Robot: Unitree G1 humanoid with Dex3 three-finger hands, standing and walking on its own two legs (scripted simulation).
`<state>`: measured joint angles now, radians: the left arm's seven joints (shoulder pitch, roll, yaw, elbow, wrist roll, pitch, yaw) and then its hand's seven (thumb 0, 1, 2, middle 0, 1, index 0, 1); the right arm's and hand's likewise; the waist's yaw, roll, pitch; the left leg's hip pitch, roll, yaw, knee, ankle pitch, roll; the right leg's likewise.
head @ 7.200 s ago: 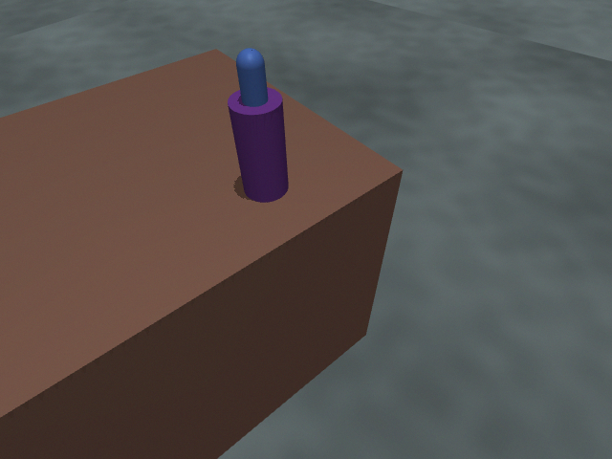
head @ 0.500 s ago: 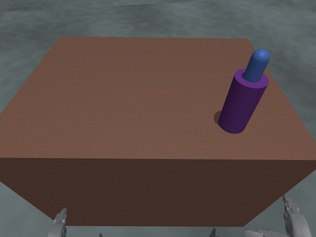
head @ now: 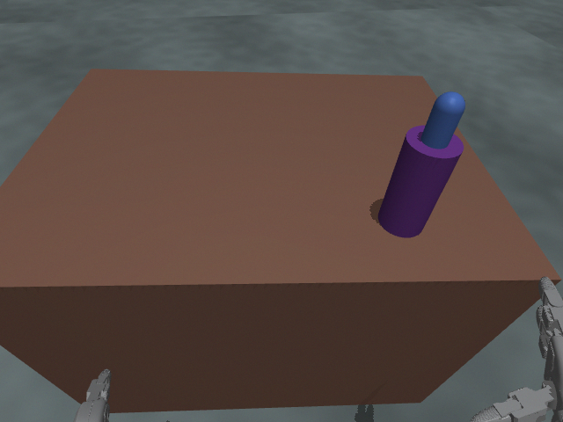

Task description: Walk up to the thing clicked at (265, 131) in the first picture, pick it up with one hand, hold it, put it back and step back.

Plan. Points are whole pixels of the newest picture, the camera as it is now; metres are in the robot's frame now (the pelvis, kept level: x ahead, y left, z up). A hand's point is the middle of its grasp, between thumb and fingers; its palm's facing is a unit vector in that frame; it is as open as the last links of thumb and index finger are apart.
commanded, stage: rise first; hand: right
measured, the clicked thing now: (423, 167) +0.49 -0.24 +0.11
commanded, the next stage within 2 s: go down in 0.90 s
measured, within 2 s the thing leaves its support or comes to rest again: neither
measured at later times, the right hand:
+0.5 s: hand (548, 356) +0.17 -0.27 +0.11, palm faces +0.36 +0.83 -0.42, open 17.5 cm
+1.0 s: hand out of the picture +0.18 -0.28 +0.14, palm faces +0.40 +0.80 -0.44, open 17.3 cm
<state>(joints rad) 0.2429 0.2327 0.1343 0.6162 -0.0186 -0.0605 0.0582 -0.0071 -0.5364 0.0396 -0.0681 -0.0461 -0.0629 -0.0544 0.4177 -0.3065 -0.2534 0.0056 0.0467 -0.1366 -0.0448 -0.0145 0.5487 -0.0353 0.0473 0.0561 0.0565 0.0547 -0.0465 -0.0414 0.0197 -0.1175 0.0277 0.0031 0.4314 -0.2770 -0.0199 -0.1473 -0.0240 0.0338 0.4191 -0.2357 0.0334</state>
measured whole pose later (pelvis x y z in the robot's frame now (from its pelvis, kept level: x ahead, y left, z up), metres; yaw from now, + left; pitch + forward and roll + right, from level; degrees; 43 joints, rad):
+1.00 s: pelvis -0.01 +0.00 +0.00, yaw +0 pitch -3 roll +0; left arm 0.24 0.21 0.17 0.63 -0.02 -0.11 0.03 -0.01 -0.56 0.08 -0.06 -0.05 -0.06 -0.06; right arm 0.43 -0.34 -0.38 -0.19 0.05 -0.30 -0.01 -0.02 0.52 -0.05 0.06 0.06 0.07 0.06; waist -0.06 -0.05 0.04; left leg -0.11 0.03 0.01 0.43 -0.26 -0.02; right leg -0.15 -0.02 0.04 0.42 -0.22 0.03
